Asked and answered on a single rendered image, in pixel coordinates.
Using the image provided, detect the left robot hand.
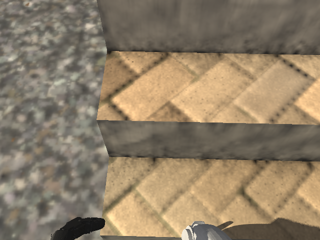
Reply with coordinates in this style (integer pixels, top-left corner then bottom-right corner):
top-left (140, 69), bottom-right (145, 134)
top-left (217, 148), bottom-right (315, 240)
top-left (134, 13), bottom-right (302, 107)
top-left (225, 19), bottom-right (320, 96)
top-left (50, 217), bottom-right (105, 240)

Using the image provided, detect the right robot thigh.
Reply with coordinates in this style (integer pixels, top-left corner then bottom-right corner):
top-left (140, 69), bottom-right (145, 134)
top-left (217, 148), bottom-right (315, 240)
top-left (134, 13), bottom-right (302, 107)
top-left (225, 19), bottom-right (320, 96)
top-left (181, 224), bottom-right (232, 240)

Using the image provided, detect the right robot shin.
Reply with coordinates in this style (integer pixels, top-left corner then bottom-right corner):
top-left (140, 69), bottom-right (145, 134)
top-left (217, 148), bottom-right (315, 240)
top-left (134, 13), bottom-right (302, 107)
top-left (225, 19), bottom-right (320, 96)
top-left (191, 221), bottom-right (205, 227)

